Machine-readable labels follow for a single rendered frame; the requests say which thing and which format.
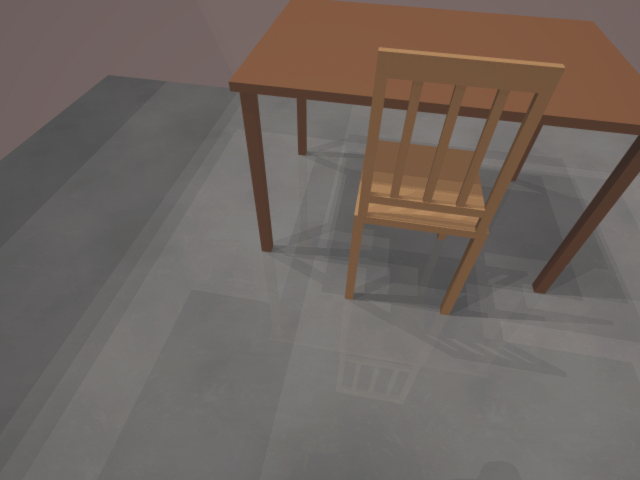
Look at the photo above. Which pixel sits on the chair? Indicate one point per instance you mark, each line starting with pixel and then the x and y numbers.
pixel 438 189

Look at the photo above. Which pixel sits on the table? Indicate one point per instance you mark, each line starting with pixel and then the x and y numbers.
pixel 327 50

